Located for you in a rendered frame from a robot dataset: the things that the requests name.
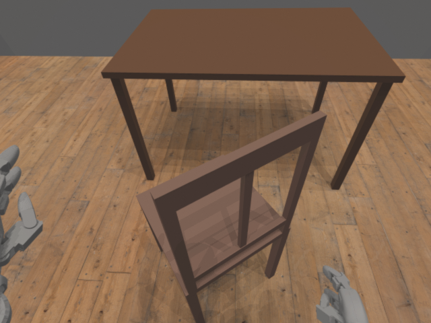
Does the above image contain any left robot hand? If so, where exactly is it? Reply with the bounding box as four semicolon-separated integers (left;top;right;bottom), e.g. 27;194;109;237
0;145;43;274

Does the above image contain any chair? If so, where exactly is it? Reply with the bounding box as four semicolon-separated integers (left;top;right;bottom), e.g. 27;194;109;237
136;110;327;323

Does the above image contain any right robot hand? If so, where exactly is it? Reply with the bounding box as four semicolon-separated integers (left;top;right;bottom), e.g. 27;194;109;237
316;265;368;323

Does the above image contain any table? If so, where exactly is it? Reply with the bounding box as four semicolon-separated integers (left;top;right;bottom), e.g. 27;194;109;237
101;7;406;190

